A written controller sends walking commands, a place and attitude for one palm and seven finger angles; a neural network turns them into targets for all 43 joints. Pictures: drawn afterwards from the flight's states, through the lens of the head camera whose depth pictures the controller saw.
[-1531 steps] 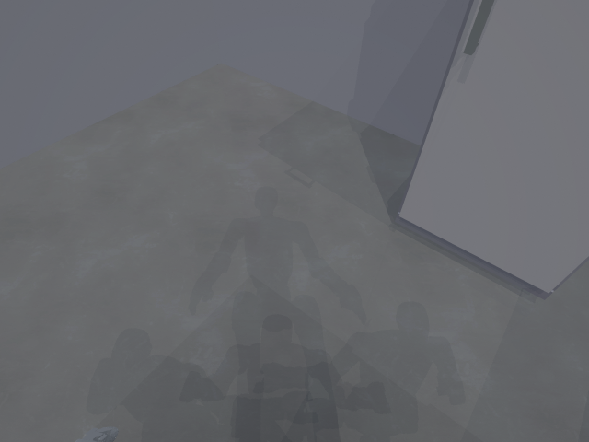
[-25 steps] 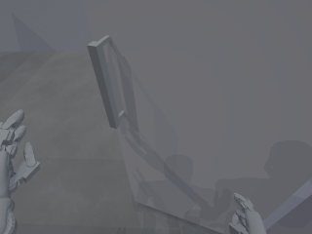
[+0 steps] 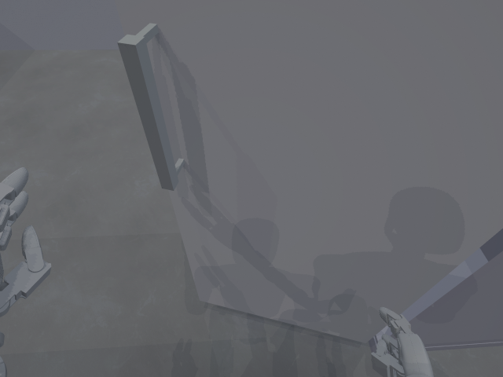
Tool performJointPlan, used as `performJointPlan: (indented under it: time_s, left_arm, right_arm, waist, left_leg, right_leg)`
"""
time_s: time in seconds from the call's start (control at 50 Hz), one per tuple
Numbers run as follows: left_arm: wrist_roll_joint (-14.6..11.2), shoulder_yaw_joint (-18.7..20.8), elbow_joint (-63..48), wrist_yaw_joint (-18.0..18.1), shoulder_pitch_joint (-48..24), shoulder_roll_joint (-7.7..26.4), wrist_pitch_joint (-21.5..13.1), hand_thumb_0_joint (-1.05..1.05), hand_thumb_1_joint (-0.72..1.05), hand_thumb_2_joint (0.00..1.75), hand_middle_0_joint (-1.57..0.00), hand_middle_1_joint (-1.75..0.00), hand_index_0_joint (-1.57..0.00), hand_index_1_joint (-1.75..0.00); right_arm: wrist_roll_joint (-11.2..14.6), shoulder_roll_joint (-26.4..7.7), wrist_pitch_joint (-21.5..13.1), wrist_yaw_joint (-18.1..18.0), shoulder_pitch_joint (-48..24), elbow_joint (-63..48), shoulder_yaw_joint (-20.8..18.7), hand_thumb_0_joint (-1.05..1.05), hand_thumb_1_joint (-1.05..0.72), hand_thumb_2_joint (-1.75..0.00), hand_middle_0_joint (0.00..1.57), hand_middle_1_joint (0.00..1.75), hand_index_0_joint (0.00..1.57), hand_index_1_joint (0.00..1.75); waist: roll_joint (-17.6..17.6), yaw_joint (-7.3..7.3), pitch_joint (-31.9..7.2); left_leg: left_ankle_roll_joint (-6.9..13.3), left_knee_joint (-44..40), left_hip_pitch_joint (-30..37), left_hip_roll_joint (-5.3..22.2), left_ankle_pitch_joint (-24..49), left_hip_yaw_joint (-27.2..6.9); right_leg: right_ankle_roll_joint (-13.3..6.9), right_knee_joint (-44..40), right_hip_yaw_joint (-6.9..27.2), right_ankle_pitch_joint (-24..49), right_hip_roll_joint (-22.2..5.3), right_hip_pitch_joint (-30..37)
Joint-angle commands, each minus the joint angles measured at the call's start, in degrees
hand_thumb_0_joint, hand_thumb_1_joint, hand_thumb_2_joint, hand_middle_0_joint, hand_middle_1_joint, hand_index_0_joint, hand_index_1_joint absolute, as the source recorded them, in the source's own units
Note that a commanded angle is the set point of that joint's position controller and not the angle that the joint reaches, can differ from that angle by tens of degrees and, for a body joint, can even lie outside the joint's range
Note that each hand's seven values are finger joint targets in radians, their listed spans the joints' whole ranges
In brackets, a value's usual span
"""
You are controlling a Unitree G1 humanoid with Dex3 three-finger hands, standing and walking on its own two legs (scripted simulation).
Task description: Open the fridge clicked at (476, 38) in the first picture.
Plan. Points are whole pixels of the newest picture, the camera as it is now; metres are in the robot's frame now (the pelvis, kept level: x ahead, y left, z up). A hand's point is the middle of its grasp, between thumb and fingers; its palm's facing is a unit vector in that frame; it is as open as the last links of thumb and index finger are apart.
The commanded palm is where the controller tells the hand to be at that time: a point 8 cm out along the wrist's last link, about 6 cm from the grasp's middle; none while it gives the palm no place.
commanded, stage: step back with the hand held close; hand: left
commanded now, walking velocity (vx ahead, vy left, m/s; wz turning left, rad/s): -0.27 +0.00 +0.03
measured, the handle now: (161, 119) +0.43 +0.18 +0.19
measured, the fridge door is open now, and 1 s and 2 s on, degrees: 73 73 73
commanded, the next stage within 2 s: stop stepping back and stand still in 1.04 s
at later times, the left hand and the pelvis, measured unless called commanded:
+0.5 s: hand out of the picture +0.13 +0.29 +0.16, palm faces +0.48 -0.77 -0.42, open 7.4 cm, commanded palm +0.05 +0.33 +0.18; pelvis -0.07 +0.02 -0.01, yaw +3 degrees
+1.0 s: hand out of the picture +0.06 +0.30 +0.17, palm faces +0.44 -0.78 -0.44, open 7.4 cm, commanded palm -0.01 +0.34 +0.18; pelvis -0.14 +0.03 -0.02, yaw +2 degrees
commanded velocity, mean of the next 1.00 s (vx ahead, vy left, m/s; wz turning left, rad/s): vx -0.34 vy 0.00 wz -0.01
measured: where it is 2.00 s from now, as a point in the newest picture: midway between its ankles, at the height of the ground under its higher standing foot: outside the picture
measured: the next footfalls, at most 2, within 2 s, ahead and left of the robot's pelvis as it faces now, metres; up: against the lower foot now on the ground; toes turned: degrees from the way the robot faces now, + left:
right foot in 0.58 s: -0.04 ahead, -0.12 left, +0.00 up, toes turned +6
right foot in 1.26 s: -0.28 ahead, -0.10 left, +0.00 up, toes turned -4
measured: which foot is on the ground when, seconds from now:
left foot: down 0.00-1.00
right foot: down 0.00-0.44, up 0.46-0.56, down 0.58-0.98, up 1.00-1.00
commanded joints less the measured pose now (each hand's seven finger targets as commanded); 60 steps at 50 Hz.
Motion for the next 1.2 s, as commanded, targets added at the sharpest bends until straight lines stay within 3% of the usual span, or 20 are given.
performJointPlan:
  time_s: [0.0, 0.14, 0.22, 0.32, 0.38, 0.44, 0.54, 0.6, 0.66, 0.72, 0.78, 0.84, 0.88, 0.92, 0.96, 0.98, 1.02, 1.14, 1.16, 1.18]
  left_arm:
    - [-0.1, 10.6, -14.5, 2.0, -0.4, 12.1, -4.3, 0.00, 0.90, 0.90, -0.20, -0.30, -0.20, -0.30]
    - [0.9, 9.9, -13.5, 2.0, -3.0, 10.2, -5.5, 0.00, 0.90, 0.90, -0.20, -0.30, -0.20, -0.30]
    - [1.6, 9.4, -13.6, 1.9, -5.3, 9.5, -6.4, 0.00, 0.90, 0.90, -0.20, -0.30, -0.20, -0.30]
    - [1.4, 9.2, -14.6, 2.4, -6.7, 10.7, -7.6, 0.00, 0.90, 0.90, -0.20, -0.30, -0.20, -0.30]
    - [1.5, 9.7, -16.3, 3.0, -7.5, 11.2, -8.5, 0.00, 0.90, 0.90, -0.20, -0.30, -0.20, -0.30]
    - [2.8, 12.1, -15.3, 2.8, -6.1, 11.0, -9.7, 0.00, 0.90, 0.90, -0.20, -0.30, -0.20, -0.30]
    - [2.0, 11.5, -12.4, 1.0, -2.1, 10.1, -10.8, 0.00, 0.90, 0.90, -0.20, -0.30, -0.20, -0.30]
    - [1.0, 10.4, -13.6, 0.9, -5.4, 11.4, -11.6, 0.00, 0.90, 0.90, -0.20, -0.30, -0.20, -0.30]
    - [0.6, 10.2, -13.7, 1.1, -4.1, 11.8, -10.2, 0.00, 0.90, 0.90, -0.20, -0.30, -0.20, -0.30]
    - [0.4, 11.5, -16.0, 1.2, -3.2, 13.1, -9.9, 0.00, 0.90, 0.90, -0.20, -0.30, -0.20, -0.30]
    - [0.3, 13.0, -16.7, 1.7, -2.2, 14.9, -10.3, 0.00, 0.90, 0.90, -0.20, -0.30, -0.20, -0.30]
    - [0.5, 12.2, -14.4, 2.8, -2.1, 14.8, -10.3, 0.00, 0.90, 0.90, -0.20, -0.30, -0.20, -0.30]
    - [0.5, 12.0, -13.4, 2.9, -2.8, 14.7, -10.2, 0.00, 0.90, 0.90, -0.20, -0.30, -0.20, -0.30]
    - [0.6, 11.5, -13.7, 2.5, -4.5, 14.0, -10.8, 0.00, 0.90, 0.90, -0.20, -0.30, -0.20, -0.30]
    - [1.9, 12.2, -13.6, 1.5, -6.8, 12.8, -12.3, 0.00, 0.90, 0.90, -0.20, -0.30, -0.20, -0.30]
    - [2.2, 14.6, -12.4, 1.3, -6.2, 14.2, -11.9, 0.00, 0.90, 0.90, -0.20, -0.30, -0.20, -0.30]
    - [1.4, 11.9, -13.6, 0.9, -5.4, 12.0, -11.3, 0.00, 0.90, 0.90, -0.20, -0.30, -0.20, -0.30]
    - [-1.2, 7.4, -18.2, 1.4, -2.9, 11.3, -9.6, 0.00, 0.90, 0.90, -0.20, -0.30, -0.20, -0.30]
    - [-1.1, 8.5, -18.9, 1.3, -3.7, 12.9, -9.5, 0.00, 0.90, 0.90, -0.20, -0.30, -0.20, -0.30]
    - [-0.8, 8.0, -18.2, 1.2, -5.1, 13.0, -9.6, 0.00, 0.90, 0.90, -0.20, -0.30, -0.20, -0.30]
  right_arm:
    - [0.3, -6.1, -2.4, -0.9, -5.3, -10.5, -2.3, 0.00, -0.90, -0.90, 0.20, 0.30, 0.20, 0.30]
    - [0.4, -7.3, -4.2, -0.8, -3.7, -10.7, -2.7, 0.00, -0.90, -0.90, 0.20, 0.30, 0.20, 0.30]
    - [0.5, -7.3, -5.4, -0.7, -2.8, -10.3, -2.8, 0.00, -0.90, -0.90, 0.20, 0.30, 0.20, 0.30]
    - [-0.2, -6.4, -6.2, -0.3, -2.0, -8.8, -2.5, 0.00, -0.90, -0.90, 0.20, 0.30, 0.20, 0.30]
    - [-0.3, -6.7, -6.9, -0.5, -2.4, -8.4, -2.2, 0.00, -0.90, -0.90, 0.20, 0.30, 0.20, 0.30]
    - [-0.2, -7.9, -8.2, -0.9, -3.0, -9.1, -2.9, 0.00, -0.90, -0.90, 0.20, 0.30, 0.20, 0.30]
    - [-0.4, -7.3, -9.2, 0.1, -2.2, -8.0, -3.3, 0.00, -0.90, -0.90, 0.20, 0.30, 0.20, 0.30]
    - [-0.4, -6.7, -9.6, 0.0, -3.1, -6.5, -3.1, 0.00, -0.90, -0.90, 0.20, 0.30, 0.20, 0.30]
    - [-0.1, -6.6, -8.7, -0.2, -3.3, -6.6, -3.8, 0.00, -0.90, -0.90, 0.20, 0.30, 0.20, 0.30]
    - [0.0, -6.2, -7.4, -0.2, -4.5, -8.0, -3.8, 0.00, -0.90, -0.90, 0.20, 0.30, 0.20, 0.30]
    - [-0.2, -5.0, -6.5, -0.1, -3.8, -8.0, -3.6, 0.00, -0.90, -0.90, 0.20, 0.30, 0.20, 0.30]
    - [-0.4, -4.2, -5.3, 0.2, -2.3, -6.4, -3.3, 0.00, -0.90, -0.90, 0.20, 0.30, 0.20, 0.30]
    - [-0.3, -4.7, -4.9, -0.1, -2.5, -6.4, -3.4, 0.00, -0.90, -0.90, 0.20, 0.30, 0.20, 0.30]
    - [0.0, -6.6, -5.4, -0.6, -4.0, -7.5, -3.4, 0.00, -0.90, -0.90, 0.20, 0.30, 0.20, 0.30]
    - [0.0, -8.9, -7.5, -1.0, -6.7, -8.7, -3.9, 0.00, -0.90, -0.90, 0.20, 0.30, 0.20, 0.30]
    - [-1.3, -9.0, -7.8, -1.1, -5.0, -7.6, -4.7, 0.00, -0.90, -0.90, 0.20, 0.30, 0.20, 0.30]
    - [-1.1, -6.7, -8.3, 0.3, -4.2, -6.2, -5.0, 0.00, -0.90, -0.90, 0.20, 0.30, 0.20, 0.30]
    - [-1.4, -4.8, -9.6, 1.9, -1.4, -2.9, -3.8, 0.00, -0.90, -0.90, 0.20, 0.30, 0.20, 0.30]
    - [-1.8, -5.1, -9.3, 1.8, -0.8, -2.6, -3.9, 0.00, -0.90, -0.90, 0.20, 0.30, 0.20, 0.30]
    - [-1.4, -4.8, -8.6, 1.5, 0.9, -1.9, -3.6, 0.00, -0.90, -0.90, 0.20, 0.30, 0.20, 0.30]
  waist:
    - [4.6, 1.02, -11.3]
    - [7.7, 0.32, -6.4]
    - [4.4, -0.20, -4.8]
    - [-1.9, -0.84, -4.0]
    - [3.2, -0.87, -4.9]
    - [15.7, 0.18, -6.2]
    - [8.0, 0.07, -3.2]
    - [4.7, -0.26, -10.3]
    - [2.6, 0.14, -15.5]
    - [1.5, -0.26, -13.1]
    - [-2.0, -0.78, -9.1]
    - [-6.2, -1.67, -8.3]
    - [-4.3, -2.12, -7.3]
    - [4.7, -1.58, -5.1]
    - [20.4, -0.57, -5.7]
    - [20.1, -0.32, -6.7]
    - [9.6, 0.97, -9.5]
    - [14.3, 0.83, -15.8]
    - [14.0, 0.51, -15.4]
    - [7.9, -0.41, -14.1]
  left_leg:
    - [1.5, -5.7, -2.7, 6.9, 20.0, -8.2]
    - [3.9, -10.8, -20.5, 8.9, -7.4, -11.0]
    - [4.3, -9.0, -25.1, 7.5, -18.9, -11.0]
    - [1.8, 1.1, -14.7, 2.8, -16.5, -8.5]
    - [2.1, -4.6, -13.7, 4.6, -15.3, -11.4]
    - [6.3, -19.4, -30.7, 13.9, -30.7, -21.5]
    - [5.4, -11.3, -24.2, 11.0, -16.5, -17.9]
    - [1.9, -3.9, -6.3, 7.4, 9.2, -11.8]
    - [1.6, -3.2, -1.8, 7.6, 10.5, -10.5]
    - [1.6, -3.1, -7.0, 6.1, -3.5, -9.5]
    - [-0.6, 4.0, -6.4, 2.2, -9.3, -7.6]
    - [-2.1, 14.2, 0.4, -0.4, -2.2, -4.9]
    - [-1.7, 8.5, 1.1, 0.9, 2.1, -6.8]
    - [0.8, -5.3, -5.7, 5.8, -1.0, -12.6]
    - [6.5, -28.6, -29.7, 18.6, -35.6, -29.9]
    - [7.5, -30.9, -33.7, 21.4, -36.3, -32.0]
    - [6.1, -24.3, -20.0, 16.7, -21.1, -22.8]
    - [-4.9, -23.3, 3.8, 11.3, -7.4, -13.3]
    - [-6.8, -19.3, 6.4, 9.0, -3.7, -11.0]
    - [-6.8, -7.8, 11.7, 4.5, 1.9, -4.3]
  right_leg:
    - [-1.0, 3.1, 3.0, 18.8, -1.7, 8.7]
    - [-0.7, 9.0, 3.6, 9.3, 0.2, 13.7]
    - [-1.2, 7.6, 6.0, 5.0, -0.8, 12.4]
    - [-4.4, -5.0, 12.8, -10.4, -6.4, -3.1]
    - [-3.1, -1.2, 7.9, -9.1, -3.4, -2.7]
    - [0.0, 18.4, 1.9, -1.7, 4.8, 15.1]
    - [-1.3, 7.5, 4.7, 2.7, 4.3, 10.7]
    - [-2.0, 2.2, 8.9, 16.5, 0.6, 2.6]
    - [-1.1, 3.2, 8.8, 14.4, 1.0, 1.9]
    - [-1.9, 0.3, 11.4, 6.7, -0.2, 1.0]
    - [-6.0, -7.1, 17.1, -5.1, -5.9, -7.9]
    - [-8.2, -10.4, 18.0, 2.1, -11.6, -16.2]
    - [-6.6, -6.7, 14.0, 7.8, -8.8, -15.5]
    - [-2.1, -0.9, 7.9, -1.0, 0.7, -10.3]
    - [0.2, 23.3, 2.9, -7.0, 10.4, 12.1]
    - [-0.2, 34.8, 4.2, -9.1, 10.7, 14.7]
    - [-1.4, 34.4, 3.1, -13.7, 9.9, 6.1]
    - [-4.4, -1.9, -2.5, -19.6, 7.8, 5.0]
    - [-4.5, -11.6, -1.4, -15.9, 6.1, 5.1]
    - [-6.1, -17.6, 2.3, -11.3, 1.2, 0.0]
